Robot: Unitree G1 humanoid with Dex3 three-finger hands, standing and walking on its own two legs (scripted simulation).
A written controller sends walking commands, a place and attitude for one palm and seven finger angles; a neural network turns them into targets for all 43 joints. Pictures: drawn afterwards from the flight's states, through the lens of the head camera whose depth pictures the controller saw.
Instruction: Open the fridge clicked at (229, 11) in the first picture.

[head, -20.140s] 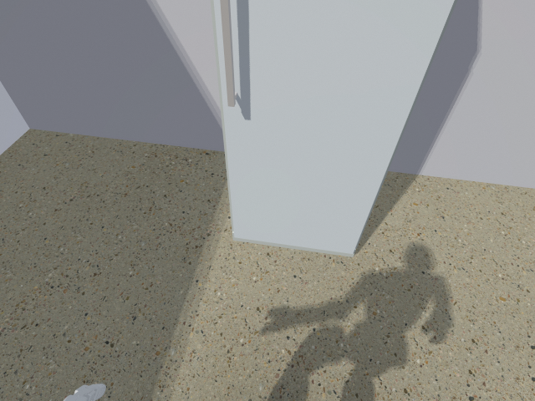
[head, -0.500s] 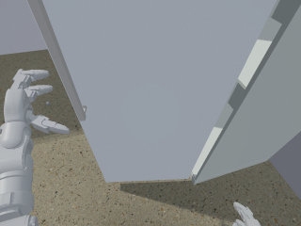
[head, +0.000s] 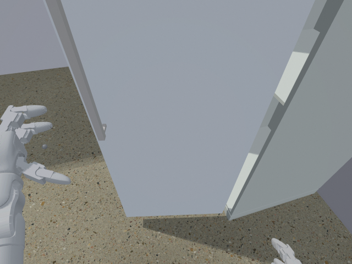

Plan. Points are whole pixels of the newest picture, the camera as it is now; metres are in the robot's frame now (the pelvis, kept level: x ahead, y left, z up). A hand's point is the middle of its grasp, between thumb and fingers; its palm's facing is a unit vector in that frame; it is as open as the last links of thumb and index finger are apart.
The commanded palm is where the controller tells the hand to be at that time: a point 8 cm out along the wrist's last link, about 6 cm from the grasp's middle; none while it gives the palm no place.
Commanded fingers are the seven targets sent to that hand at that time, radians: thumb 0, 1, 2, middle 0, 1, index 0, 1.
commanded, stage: slip the hand off the handle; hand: left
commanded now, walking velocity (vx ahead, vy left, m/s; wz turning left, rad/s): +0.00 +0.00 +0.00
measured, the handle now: (82, 71) +0.44 +0.26 +0.22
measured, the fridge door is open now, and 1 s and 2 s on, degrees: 76 76 76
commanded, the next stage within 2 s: draw the hand back to the body in 0.32 s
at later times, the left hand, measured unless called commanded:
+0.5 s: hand (33, 166) +0.24 +0.30 +0.14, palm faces +0.33 -0.94 -0.08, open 14.7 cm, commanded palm +0.21 +0.33 +0.15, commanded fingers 0.00 -0.55 0.20 -0.25 -1.15 -0.25 -1.15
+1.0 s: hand (33, 172) +0.22 +0.27 +0.16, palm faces +0.33 -0.94 -0.12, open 14.4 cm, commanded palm +0.17 +0.31 +0.17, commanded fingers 0.00 -0.22 0.36 -0.24 -0.96 -0.24 -0.96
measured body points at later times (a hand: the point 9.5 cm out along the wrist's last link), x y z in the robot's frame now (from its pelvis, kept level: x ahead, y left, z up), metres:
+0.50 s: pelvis +0.00 -0.01 +0.00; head -0.01 -0.01 +0.45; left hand +0.22 +0.35 +0.15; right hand +0.18 -0.24 -0.07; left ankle +0.04 +0.10 -0.72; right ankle +0.00 -0.12 -0.72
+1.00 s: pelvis +0.01 -0.01 +0.01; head -0.03 -0.02 +0.46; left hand +0.19 +0.32 +0.17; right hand +0.21 -0.22 -0.04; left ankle +0.04 +0.10 -0.72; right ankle +0.00 -0.12 -0.72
